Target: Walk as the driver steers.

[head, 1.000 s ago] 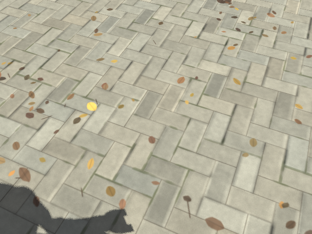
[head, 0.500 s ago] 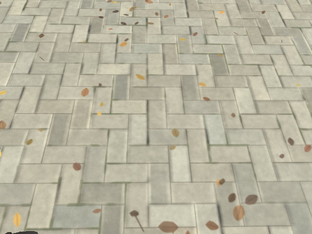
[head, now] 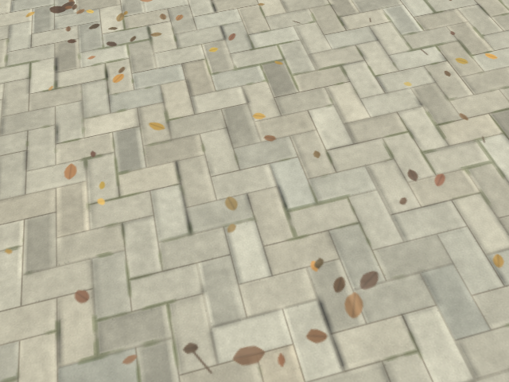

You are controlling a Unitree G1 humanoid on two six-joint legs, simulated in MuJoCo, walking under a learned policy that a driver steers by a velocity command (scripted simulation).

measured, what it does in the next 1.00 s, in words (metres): walks ahead: left foot, then right foot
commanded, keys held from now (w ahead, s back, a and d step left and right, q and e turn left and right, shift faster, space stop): w+shift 0.70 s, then w+q+shift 0.30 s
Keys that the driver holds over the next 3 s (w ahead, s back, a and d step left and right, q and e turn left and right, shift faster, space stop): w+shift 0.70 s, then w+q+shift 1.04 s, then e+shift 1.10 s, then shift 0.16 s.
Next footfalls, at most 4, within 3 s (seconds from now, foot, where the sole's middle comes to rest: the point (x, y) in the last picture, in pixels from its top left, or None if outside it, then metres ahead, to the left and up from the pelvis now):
0.28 left None -0.02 0.12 -0.77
0.68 right None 0.30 -0.15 -0.77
1.18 left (266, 275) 0.72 0.02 -0.77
1.60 right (248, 151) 1.18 0.07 -0.77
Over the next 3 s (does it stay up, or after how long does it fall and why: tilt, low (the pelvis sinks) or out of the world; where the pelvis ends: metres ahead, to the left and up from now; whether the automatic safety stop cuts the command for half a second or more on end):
stays up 1.34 0.41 0.00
